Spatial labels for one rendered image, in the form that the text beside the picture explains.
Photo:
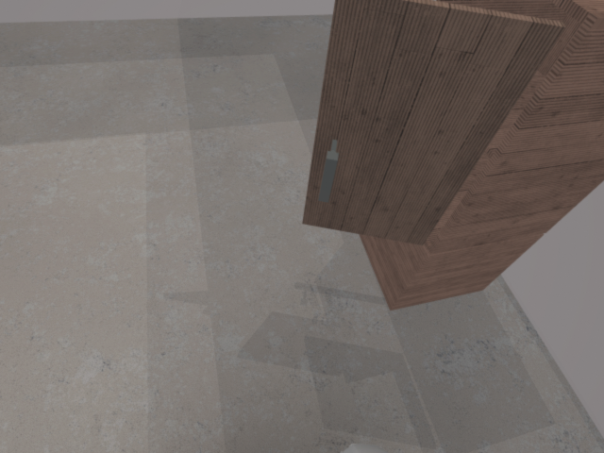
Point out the handle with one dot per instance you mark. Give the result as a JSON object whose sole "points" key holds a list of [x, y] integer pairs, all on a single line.
{"points": [[329, 172]]}

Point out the cupboard door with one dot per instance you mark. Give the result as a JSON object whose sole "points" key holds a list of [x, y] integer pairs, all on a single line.
{"points": [[414, 91]]}

